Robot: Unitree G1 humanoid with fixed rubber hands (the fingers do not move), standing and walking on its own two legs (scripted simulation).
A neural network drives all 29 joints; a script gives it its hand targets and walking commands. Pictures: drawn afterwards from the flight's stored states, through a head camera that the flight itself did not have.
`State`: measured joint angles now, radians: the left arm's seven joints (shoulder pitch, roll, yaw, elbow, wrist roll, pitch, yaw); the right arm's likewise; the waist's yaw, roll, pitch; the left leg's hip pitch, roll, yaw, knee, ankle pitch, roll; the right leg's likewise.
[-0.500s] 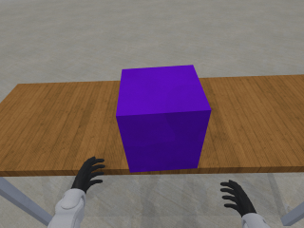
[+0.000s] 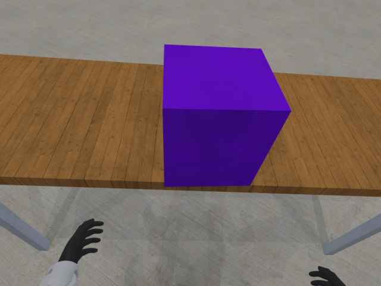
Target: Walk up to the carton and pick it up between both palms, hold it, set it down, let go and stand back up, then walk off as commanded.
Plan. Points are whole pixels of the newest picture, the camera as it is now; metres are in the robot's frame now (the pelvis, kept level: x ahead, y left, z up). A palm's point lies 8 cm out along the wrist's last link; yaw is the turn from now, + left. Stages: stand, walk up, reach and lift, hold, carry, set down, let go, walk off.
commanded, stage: stand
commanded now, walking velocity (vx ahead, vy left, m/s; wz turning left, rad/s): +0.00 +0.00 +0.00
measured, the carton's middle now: (210, 120) +0.44 -0.03 +0.10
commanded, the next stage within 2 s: none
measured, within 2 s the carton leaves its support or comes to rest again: neither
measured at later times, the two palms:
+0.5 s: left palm out of the picture +0.14 +0.28 -0.10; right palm (332, 260) +0.19 -0.30 -0.05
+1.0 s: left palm out of the picture +0.12 +0.28 -0.11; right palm (336, 267) +0.17 -0.30 -0.05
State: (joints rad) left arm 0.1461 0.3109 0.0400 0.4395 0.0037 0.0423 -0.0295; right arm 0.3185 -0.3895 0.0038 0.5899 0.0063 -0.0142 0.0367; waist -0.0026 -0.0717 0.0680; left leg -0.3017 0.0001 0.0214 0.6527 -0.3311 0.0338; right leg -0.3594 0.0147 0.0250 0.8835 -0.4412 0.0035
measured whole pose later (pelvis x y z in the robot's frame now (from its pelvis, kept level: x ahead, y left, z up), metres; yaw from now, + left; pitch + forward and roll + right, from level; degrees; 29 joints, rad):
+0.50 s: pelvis +0.03 -0.01 +0.00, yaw +0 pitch +2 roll +0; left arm 0.25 0.35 0.05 0.65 0.00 -0.01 -0.01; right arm 0.17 -0.39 0.00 0.59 0.01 -0.03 0.03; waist 0.00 -0.05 0.04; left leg -0.34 0.00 0.02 0.65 -0.36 0.03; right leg -0.28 0.02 0.01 0.63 -0.40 -0.01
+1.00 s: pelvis +0.02 -0.01 +0.00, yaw +0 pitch +2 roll +0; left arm 0.25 0.35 0.05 0.74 0.00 -0.02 -0.01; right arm 0.17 -0.39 0.00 0.64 0.01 -0.03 0.02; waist 0.00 -0.05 0.02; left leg -0.33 0.00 0.02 0.65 -0.34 0.03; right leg -0.28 0.02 0.01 0.63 -0.39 -0.01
